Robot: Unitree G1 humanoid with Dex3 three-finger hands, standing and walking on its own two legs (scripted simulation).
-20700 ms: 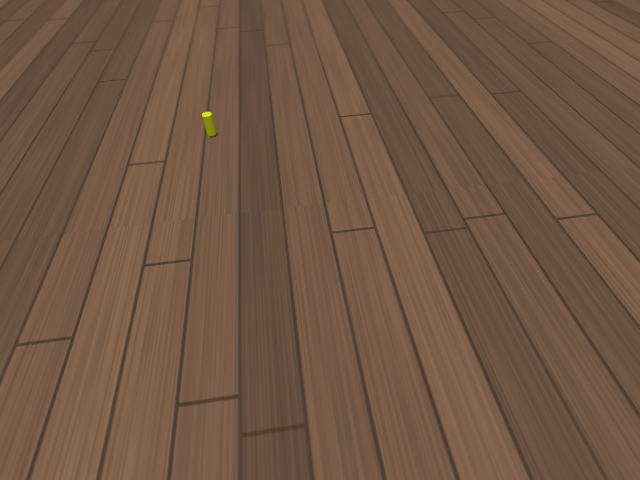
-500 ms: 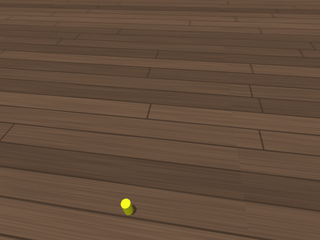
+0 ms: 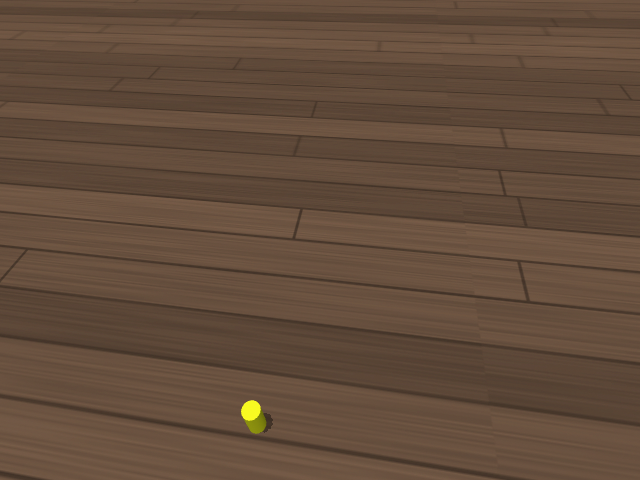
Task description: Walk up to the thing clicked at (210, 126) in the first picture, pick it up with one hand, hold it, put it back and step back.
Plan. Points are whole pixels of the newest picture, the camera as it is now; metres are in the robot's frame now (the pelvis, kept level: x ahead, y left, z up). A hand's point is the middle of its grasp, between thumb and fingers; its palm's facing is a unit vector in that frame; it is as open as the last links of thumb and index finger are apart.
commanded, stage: stand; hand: left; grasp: from above
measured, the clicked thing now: (254, 417) +0.44 +0.24 -0.72
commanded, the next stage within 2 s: rise first in 1.08 s
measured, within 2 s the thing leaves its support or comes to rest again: neither
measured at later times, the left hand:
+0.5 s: hand out of the picture +0.07 +0.25 -0.16, palm faces -0.02 -0.94 -0.35, open 7.4 cm
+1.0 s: hand out of the picture +0.06 +0.26 -0.16, palm faces -0.03 -0.94 -0.35, open 7.4 cm
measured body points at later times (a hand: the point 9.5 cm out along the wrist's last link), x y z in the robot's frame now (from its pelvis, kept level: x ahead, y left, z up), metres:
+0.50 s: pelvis +0.00 +0.00 +0.00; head +0.01 +0.00 +0.45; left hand +0.07 +0.30 -0.13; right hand +0.07 -0.30 -0.13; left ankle +0.00 +0.13 -0.75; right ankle -0.03 -0.12 -0.75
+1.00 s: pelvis +0.00 +0.00 +0.00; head +0.01 +0.00 +0.45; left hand +0.07 +0.30 -0.13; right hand +0.06 -0.30 -0.13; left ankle +0.00 +0.13 -0.75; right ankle -0.03 -0.12 -0.75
